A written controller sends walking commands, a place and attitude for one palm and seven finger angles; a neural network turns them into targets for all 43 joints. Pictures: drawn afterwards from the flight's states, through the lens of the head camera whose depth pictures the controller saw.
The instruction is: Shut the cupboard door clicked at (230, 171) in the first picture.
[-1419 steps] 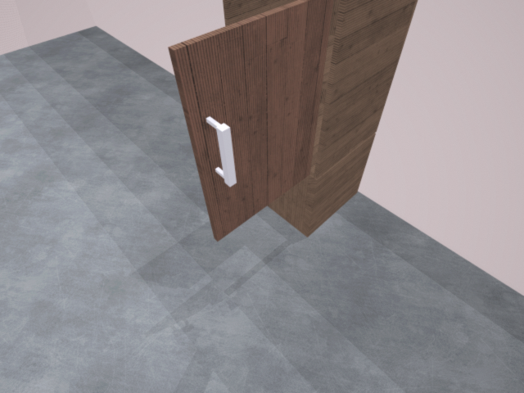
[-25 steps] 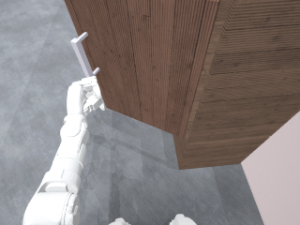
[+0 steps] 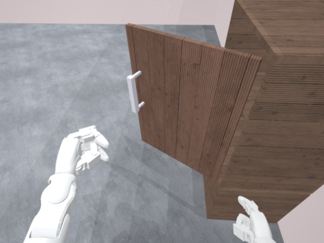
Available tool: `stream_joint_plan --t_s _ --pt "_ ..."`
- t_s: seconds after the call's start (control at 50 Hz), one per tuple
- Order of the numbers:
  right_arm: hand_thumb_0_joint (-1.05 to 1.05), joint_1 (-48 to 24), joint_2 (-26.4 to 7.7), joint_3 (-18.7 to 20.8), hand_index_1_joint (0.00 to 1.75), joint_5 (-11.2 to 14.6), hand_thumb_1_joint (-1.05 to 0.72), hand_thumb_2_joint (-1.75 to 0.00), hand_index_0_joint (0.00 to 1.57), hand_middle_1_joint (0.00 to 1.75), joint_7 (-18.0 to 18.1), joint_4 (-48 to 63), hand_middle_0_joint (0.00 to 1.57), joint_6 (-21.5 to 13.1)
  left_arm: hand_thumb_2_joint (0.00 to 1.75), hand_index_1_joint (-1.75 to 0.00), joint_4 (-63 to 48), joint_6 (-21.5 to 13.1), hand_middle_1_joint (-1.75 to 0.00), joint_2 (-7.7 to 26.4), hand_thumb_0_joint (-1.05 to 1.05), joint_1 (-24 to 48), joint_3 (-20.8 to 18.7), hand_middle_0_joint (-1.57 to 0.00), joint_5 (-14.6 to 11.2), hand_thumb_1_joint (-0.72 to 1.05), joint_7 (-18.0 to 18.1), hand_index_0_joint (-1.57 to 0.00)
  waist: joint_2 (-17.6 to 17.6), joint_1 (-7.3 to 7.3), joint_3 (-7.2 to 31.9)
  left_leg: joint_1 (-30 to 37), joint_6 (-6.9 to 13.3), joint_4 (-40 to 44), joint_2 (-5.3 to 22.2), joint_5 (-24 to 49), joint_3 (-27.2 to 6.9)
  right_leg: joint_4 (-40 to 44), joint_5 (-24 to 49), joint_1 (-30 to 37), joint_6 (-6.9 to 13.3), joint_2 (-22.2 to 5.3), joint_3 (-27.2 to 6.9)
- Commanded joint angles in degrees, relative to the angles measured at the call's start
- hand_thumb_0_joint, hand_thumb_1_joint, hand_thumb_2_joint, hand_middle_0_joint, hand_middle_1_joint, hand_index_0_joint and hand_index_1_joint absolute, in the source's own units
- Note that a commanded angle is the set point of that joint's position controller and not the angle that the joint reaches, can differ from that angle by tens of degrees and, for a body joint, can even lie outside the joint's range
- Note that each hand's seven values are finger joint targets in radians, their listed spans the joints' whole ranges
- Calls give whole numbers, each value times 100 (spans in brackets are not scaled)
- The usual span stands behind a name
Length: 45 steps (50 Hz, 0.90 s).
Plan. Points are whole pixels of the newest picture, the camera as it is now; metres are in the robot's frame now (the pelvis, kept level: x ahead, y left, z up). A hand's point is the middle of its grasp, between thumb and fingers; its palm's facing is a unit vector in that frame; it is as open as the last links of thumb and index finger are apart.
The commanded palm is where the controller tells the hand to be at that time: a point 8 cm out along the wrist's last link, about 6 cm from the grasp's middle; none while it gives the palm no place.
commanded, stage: draw the hand back to the body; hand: left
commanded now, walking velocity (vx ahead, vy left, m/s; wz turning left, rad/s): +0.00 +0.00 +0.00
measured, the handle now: (136, 92) +0.64 +0.16 +0.01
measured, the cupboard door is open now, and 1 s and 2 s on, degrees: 59 59 59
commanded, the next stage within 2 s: step back with the hand held close in 0.84 s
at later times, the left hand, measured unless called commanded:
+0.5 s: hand (18, 175) +0.19 +0.27 +0.17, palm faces +0.47 -0.77 -0.44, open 6.4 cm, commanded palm +0.15 +0.30 +0.18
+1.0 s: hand (27, 176) +0.19 +0.26 +0.17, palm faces +0.46 -0.78 -0.42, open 7.4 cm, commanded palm +0.14 +0.29 +0.18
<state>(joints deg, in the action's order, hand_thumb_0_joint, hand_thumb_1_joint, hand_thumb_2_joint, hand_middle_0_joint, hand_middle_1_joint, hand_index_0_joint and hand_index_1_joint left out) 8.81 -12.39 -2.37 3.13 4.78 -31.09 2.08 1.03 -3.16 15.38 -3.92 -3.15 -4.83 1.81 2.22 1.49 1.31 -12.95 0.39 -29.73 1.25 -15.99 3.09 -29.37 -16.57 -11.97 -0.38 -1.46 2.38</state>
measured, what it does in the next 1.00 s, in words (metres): stands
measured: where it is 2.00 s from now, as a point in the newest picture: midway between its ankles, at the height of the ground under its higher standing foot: outside the picture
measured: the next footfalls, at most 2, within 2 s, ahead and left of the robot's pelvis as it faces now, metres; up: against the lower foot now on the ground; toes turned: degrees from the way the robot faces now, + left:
none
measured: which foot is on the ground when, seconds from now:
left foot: down 0.00-1.00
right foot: down 0.00-1.00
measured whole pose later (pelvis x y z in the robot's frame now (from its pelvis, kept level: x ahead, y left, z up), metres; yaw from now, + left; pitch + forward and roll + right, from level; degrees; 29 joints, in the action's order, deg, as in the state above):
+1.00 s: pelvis +0.00 -0.01 +0.01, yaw +0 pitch -4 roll +0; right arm 10.9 -13.1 -1.0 1.2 4.5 -36.6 -4.7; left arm -20.9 -4.5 20.4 -26.7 -20.6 -4.5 5.5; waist 4.7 3.4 -0.7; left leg -5.4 -0.7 -23.0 2.2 -13.0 2.4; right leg -21.9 -13.6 -4.0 0.5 -0.2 3.2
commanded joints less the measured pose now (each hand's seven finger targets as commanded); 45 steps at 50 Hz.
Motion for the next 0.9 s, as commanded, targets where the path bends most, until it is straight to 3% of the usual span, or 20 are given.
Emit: stream_joint_plan --t_s 0.0,0.04,0.1,0.18,0.2,0.36,0.44,0.52,0.64,0.68,0.76,0.82,0.88 --pt "0 -447 -606 150 30 -106 -90 -90 20 30 67 727 20 -343 90 -96 -2083 -206 -96 800 0 1047 -504 -81 85 90 231 -81 313 -75 709 861 117 737 -25 1367 -222 714 1378 416 152 137 -7" --pt "0 -477 -585 124 30 -138 -90 -90 20 30 38 723 20 -399 90 -90 -2367 -150 -90 798 0 744 -573 -75 88 90 281 -75 374 -60 644 974 102 827 -17 1472 -242 786 1451 499 152 139 18" --pt "0 -486 -629 134 30 -200 -90 -90 20 30 11 682 20 -440 90 -81 -2466 -65 -81 953 0 28 -865 -67 84 90 319 -67 33 15 517 921 90 913 -15 1608 -243 886 1570 697 139 150 44" --pt "0 -570 -598 146 30 -222 -90 -90 20 30 -2 682 20 -444 90 -69 -2847 -52 -69 1119 0 -356 -1245 -56 83 90 364 -56 -98 63 459 940 82 992 -14 1590 -247 931 1531 788 119 146 62" --pt "0 -588 -628 167 30 -232 -90 -90 20 30 0 658 20 -459 90 -66 -2909 -58 -66 1317 0 -553 -1470 -53 74 90 384 -53 -48 110 469 912 81 989 -25 1611 -228 966 1552 873 123 136 46" --pt "0 -605 -583 233 30 -221 -90 -90 20 30 -43 580 20 -670 90 -42 -3660 -199 -42 1598 0 -1506 -2169 -31 60 90 476 -31 331 199 450 887 47 926 -17 1870 -189 919 1673 928 100 116 75" --pt "0 -615 -592 277 30 -192 -90 -90 20 30 -16 529 20 -770 90 -30 -3572 -268 -30 1757 0 -1952 -2561 -20 19 90 522 -20 161 241 76 686 49 1004 -5 1420 -170 1015 1282 771 90 131 79" --pt "0 -532 -696 324 30 -199 -90 -90 20 30 -3 409 20 -864 90 -30 -3242 -281 -30 1359 0 -1713 -2112 -20 67 90 496 -20 13 107 -272 684 101 1073 -5 1054 -146 1131 908 458 53 110 59" --pt "0 -563 -694 359 30 -227 -90 -90 20 30 55 395 20 -981 90 -30 -3410 -395 -30 1579 0 -1578 -2258 -20 91 90 558 -20 -105 197 181 843 174 1021 -59 1045 -120 1103 904 646 42 74 -1" --pt "0 -581 -667 348 30 -237 -90 -90 20 30 58 396 20 -1027 90 -30 -3664 -440 -30 1707 0 -1570 -2372 -20 113 90 586 -20 154 235 392 874 156 971 -89 1185 -108 1033 1081 789 59 76 -3" --pt "0 -627 -599 301 30 -238 -90 -90 20 30 63 369 20 -1096 90 -30 -3684 -466 -30 1742 0 -1685 -2446 -20 99 90 599 -20 463 255 128 782 114 979 -89 1156 -94 1101 1084 717 76 76 -20" --pt "0 -619 -588 298 30 -227 -90 -90 20 30 67 341 20 -1085 90 -30 -3391 -453 -30 1627 0 -1749 -2408 -20 73 90 557 -20 199 223 -245 692 102 1029 -60 1002 -77 1213 878 547 58 89 -22" --pt "0 -606 -610 329 30 -223 -90 -90 20 30 47 353 20 -1047 90 -30 -3249 -444 -30 1544 0 -1803 -2371 -20 48 90 507 -20 98 215 -236 740 122 1026 -44 1019 -48 1221 893 512 43 102 -42"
